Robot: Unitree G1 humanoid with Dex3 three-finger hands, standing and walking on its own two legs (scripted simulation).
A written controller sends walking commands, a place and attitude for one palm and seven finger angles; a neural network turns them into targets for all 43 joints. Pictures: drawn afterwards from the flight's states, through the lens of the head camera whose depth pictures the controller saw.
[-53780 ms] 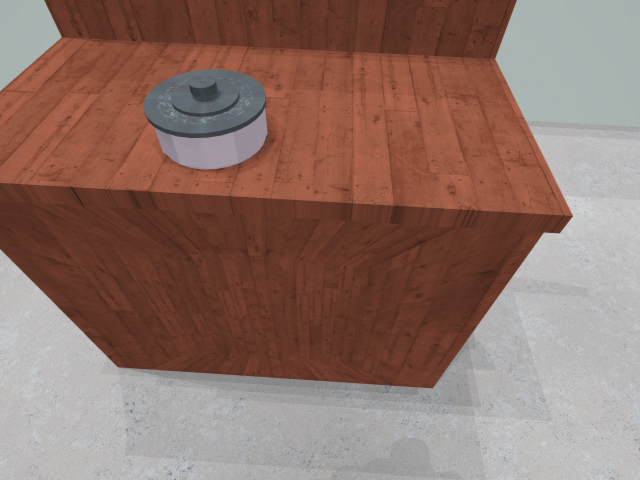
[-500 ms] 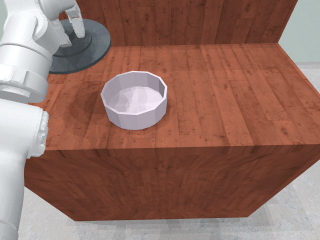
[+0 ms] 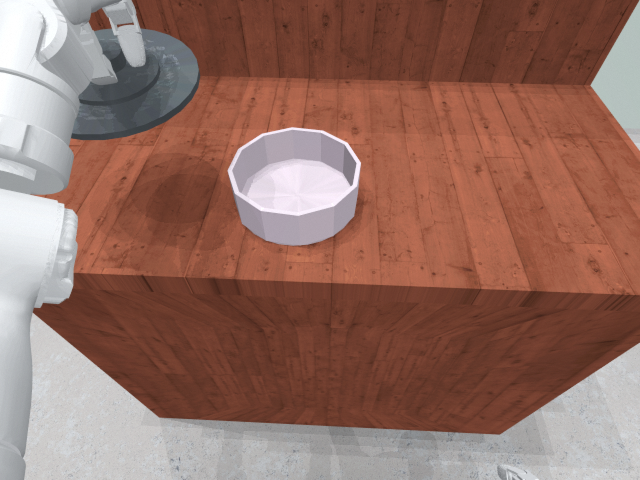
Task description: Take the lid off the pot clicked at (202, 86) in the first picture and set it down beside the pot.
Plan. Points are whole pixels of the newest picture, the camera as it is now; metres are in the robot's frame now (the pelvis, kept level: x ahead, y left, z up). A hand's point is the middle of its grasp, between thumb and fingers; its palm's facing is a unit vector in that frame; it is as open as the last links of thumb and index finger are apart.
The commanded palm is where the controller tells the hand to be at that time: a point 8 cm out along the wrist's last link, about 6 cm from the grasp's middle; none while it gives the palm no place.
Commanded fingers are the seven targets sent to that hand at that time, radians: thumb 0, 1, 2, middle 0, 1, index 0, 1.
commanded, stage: move the lid sideways beside the pot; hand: left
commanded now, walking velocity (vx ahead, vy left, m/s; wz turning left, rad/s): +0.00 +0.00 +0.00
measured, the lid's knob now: (103, 57) +0.51 +0.24 +0.27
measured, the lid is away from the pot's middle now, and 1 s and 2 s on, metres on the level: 0.20 0.23 0.23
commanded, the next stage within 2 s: lower the lid onto the table in 0.38 s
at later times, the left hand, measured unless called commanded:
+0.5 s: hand (56, 54) +0.47 +0.26 +0.29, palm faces -0.20 -0.08 -0.98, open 6.2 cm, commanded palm +0.47 +0.25 +0.36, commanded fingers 0.00 0.77 0.88 -0.77 -1.13 -0.89 -1.14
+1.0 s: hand (92, 79) +0.49 +0.25 +0.26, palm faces -0.29 -0.14 -0.95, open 6.2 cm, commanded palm +0.48 +0.24 +0.33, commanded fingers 0.00 0.77 0.88 -0.77 -1.13 -0.89 -1.14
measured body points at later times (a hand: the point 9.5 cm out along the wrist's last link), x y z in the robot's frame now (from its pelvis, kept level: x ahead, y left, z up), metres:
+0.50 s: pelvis +0.00 +0.01 +0.00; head +0.04 +0.00 +0.45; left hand +0.48 +0.27 +0.34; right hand +0.07 -0.28 -0.12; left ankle +0.02 +0.07 -0.74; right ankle -0.04 -0.13 -0.74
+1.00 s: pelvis +0.01 +0.01 +0.00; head +0.05 +0.00 +0.45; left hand +0.50 +0.25 +0.31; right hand +0.06 -0.27 -0.13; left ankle +0.02 +0.07 -0.74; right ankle -0.04 -0.13 -0.74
